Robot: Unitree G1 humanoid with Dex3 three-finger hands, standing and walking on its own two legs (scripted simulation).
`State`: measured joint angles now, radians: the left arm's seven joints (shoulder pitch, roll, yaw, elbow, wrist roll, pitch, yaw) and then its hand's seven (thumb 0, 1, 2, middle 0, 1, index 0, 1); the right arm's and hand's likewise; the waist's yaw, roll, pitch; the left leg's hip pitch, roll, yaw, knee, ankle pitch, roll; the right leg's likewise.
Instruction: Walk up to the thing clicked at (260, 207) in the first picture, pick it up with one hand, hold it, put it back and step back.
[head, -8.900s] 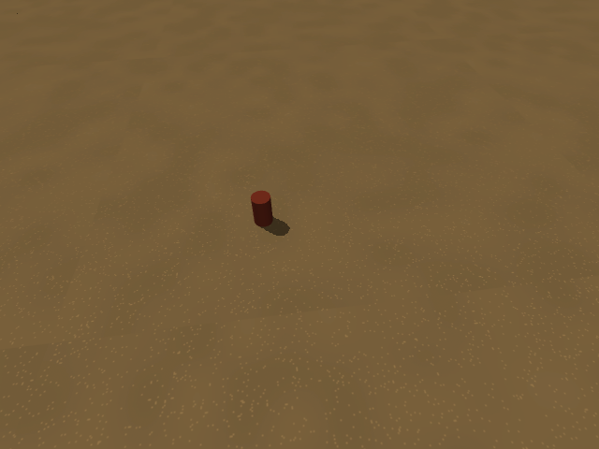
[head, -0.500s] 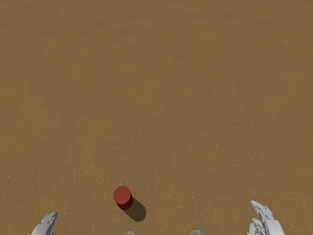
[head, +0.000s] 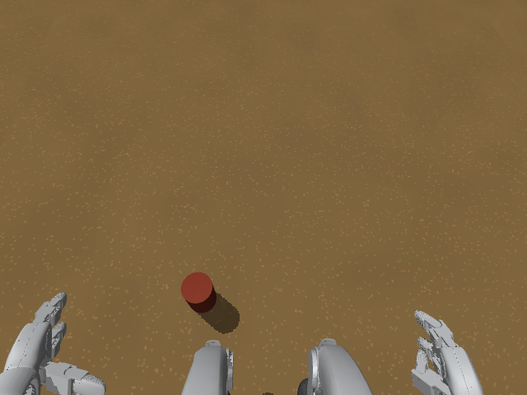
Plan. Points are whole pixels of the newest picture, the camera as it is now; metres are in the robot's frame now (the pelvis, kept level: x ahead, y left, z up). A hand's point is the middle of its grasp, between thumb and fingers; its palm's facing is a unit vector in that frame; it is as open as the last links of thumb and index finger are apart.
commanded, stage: go down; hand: left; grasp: from the side
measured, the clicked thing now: (199, 293) +0.40 +0.19 -0.56
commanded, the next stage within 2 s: approach in 1.80 s
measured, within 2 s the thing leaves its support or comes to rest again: neither
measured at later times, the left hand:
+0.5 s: hand (85, 304) +0.29 +0.34 -0.19, palm faces +0.11 -0.97 -0.20, open 17.1 cm
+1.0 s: hand (87, 293) +0.32 +0.37 -0.23, palm faces +0.10 -0.99 -0.13, open 17.3 cm
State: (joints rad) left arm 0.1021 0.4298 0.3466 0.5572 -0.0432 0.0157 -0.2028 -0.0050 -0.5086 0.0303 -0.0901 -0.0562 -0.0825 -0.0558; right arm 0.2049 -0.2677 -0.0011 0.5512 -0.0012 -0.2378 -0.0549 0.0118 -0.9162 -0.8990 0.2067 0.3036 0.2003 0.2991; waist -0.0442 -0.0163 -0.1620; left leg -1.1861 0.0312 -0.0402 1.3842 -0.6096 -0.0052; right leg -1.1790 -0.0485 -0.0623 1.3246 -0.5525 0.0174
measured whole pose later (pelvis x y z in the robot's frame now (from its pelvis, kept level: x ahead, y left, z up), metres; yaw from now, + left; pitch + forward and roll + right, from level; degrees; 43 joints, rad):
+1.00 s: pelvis -0.06 +0.00 -0.21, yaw -3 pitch +33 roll -6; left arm -0.49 0.76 0.72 1.00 -0.15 -0.39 -0.63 -0.01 -0.48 0.06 -0.05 -0.07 -0.05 -0.06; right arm 0.10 -0.35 0.07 0.67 -0.03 -0.18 -0.02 0.01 -0.92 -0.90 0.21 0.30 0.20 0.30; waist -0.08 -0.02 -0.13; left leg -2.00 0.01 -0.09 2.12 -0.70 0.00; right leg -1.97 -0.06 -0.07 2.02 -0.62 0.01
